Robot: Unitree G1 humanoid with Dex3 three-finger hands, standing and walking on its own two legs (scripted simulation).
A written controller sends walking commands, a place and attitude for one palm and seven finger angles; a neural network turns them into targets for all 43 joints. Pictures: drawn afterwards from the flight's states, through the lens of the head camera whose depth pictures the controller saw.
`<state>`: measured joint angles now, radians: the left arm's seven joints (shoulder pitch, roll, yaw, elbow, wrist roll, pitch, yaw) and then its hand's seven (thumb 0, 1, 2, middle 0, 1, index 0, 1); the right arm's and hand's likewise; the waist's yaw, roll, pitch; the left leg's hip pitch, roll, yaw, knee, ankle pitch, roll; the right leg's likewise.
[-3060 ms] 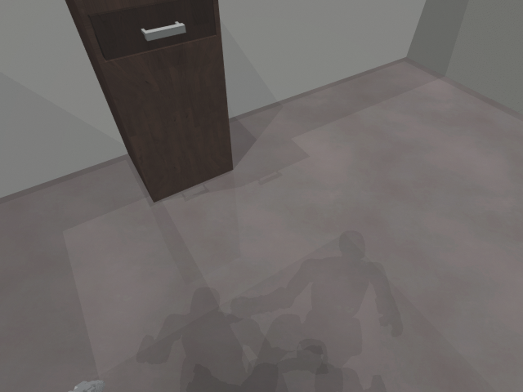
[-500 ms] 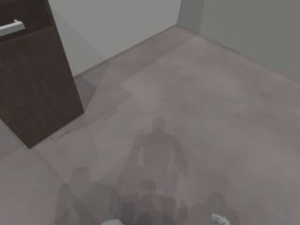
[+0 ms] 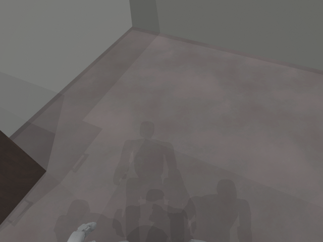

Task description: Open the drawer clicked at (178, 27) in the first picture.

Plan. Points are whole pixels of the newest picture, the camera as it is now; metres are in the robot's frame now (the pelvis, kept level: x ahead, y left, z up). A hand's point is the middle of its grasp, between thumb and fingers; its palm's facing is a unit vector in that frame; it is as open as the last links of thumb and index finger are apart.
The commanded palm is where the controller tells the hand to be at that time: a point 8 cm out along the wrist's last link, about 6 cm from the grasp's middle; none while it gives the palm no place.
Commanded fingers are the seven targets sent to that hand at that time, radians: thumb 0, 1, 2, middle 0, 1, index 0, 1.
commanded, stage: walk to a spot facing it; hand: left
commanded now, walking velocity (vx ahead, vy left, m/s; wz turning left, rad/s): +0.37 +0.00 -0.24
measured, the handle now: out of the picture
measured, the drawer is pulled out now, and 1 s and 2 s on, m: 0.00 0.00 0.00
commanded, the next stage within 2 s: turn to face it in 0.42 s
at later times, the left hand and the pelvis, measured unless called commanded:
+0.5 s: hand (91, 193) +0.28 +0.23 -0.16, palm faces -0.12 -0.98 -0.16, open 7.4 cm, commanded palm none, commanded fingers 0.00 0.90 0.90 -0.20 -0.30 -0.20 -0.30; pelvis +0.21 +0.05 +0.02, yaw -11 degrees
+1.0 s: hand (117, 150) +0.43 +0.17 -0.16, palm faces -0.02 -0.98 -0.18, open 7.3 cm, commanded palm none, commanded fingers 0.00 0.90 0.90 -0.20 -0.30 -0.20 -0.30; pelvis +0.31 +0.01 +0.00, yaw -2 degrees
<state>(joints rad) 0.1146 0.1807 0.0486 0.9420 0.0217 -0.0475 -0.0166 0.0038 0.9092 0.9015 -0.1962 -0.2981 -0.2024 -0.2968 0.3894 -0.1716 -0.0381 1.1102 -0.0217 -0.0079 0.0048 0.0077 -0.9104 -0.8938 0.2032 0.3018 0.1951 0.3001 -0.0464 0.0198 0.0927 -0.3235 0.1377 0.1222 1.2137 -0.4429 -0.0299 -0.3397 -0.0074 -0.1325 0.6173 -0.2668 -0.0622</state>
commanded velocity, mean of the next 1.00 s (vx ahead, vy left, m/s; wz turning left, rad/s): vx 0.09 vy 0.00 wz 0.08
